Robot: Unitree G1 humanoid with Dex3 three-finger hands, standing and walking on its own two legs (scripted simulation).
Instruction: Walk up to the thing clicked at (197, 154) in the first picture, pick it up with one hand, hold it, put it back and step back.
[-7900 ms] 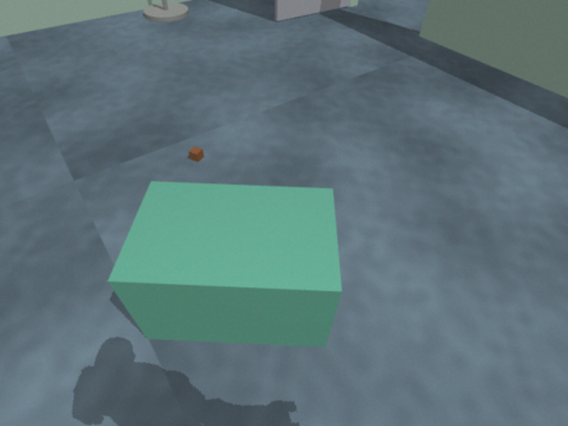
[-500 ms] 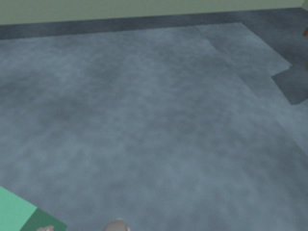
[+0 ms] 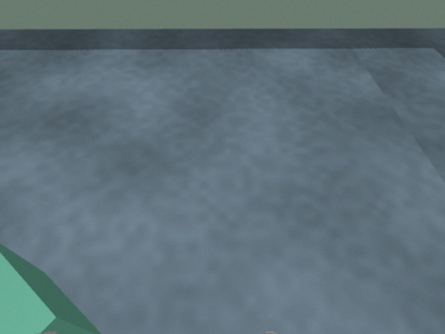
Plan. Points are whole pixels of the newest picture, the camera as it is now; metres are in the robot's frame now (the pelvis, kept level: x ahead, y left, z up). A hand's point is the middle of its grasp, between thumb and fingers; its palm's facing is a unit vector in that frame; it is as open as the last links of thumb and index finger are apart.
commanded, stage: walk up
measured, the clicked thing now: out of the picture +0.22 +1.69 -0.73
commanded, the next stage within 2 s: stand in 1.74 s
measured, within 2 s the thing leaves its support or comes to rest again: neither
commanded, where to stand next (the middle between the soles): +0.07 +0.01 m, yaw +11 degrees
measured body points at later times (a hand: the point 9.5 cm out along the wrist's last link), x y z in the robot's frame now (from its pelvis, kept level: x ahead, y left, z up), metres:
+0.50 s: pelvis +0.00 +0.01 -0.01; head +0.03 +0.04 +0.44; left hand +0.02 +0.34 -0.13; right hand +0.14 -0.30 -0.10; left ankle +0.00 +0.11 -0.72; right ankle +0.06 -0.13 -0.71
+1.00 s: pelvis -0.02 +0.02 +0.02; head -0.02 +0.02 +0.47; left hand -0.02 +0.34 -0.11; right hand +0.14 -0.24 -0.11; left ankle +0.00 +0.11 -0.72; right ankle +0.02 -0.13 -0.72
